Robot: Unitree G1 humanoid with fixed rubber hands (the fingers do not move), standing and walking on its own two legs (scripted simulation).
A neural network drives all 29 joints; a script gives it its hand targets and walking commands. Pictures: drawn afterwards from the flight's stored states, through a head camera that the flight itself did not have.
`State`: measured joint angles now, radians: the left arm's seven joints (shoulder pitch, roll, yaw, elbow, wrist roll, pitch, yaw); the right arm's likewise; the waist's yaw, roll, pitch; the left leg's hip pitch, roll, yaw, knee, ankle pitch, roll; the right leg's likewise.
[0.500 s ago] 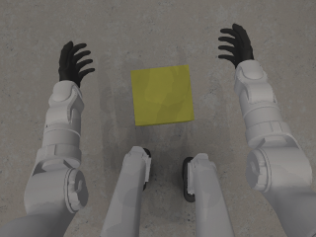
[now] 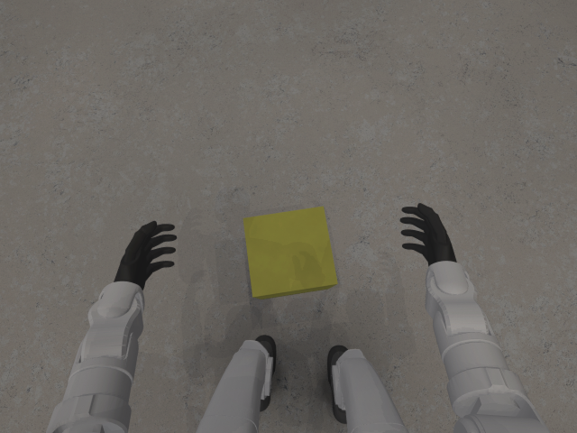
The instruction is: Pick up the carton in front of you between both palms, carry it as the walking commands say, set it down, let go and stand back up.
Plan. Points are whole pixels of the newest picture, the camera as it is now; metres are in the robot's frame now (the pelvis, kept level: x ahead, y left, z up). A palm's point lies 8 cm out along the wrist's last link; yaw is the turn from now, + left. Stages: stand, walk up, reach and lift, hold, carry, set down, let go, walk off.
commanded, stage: let go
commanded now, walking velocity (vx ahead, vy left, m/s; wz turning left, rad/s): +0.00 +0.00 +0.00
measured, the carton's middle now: (289, 257) +0.39 +0.04 -0.59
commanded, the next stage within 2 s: stand in 0.88 s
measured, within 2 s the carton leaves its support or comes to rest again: neither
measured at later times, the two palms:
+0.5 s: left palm (112, 356) +0.20 +0.22 -0.01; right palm (537, 353) +0.22 -0.25 -0.01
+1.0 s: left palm (86, 370) +0.18 +0.25 -0.02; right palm (539, 395) +0.17 -0.26 -0.03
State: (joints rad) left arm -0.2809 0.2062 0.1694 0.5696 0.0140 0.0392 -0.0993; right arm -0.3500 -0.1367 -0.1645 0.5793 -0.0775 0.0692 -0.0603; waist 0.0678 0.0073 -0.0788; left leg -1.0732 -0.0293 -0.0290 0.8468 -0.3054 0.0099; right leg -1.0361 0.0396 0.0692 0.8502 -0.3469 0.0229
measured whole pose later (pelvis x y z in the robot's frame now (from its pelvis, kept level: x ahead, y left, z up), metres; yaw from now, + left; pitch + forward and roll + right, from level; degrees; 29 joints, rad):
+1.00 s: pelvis +0.05 -0.01 +0.05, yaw +3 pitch +0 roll +1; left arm 0.25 0.26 0.03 0.53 0.05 0.01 0.02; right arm 0.30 -0.24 -0.03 0.62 -0.04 -0.01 0.00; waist 0.00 -0.03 -0.02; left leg -0.23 -0.04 -0.07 0.53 -0.29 0.00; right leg -0.19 -0.01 0.01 0.54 -0.35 0.00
